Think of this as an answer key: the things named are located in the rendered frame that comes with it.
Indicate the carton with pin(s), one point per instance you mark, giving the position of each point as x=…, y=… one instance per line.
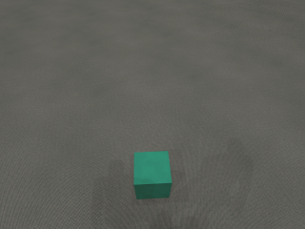
x=152, y=176

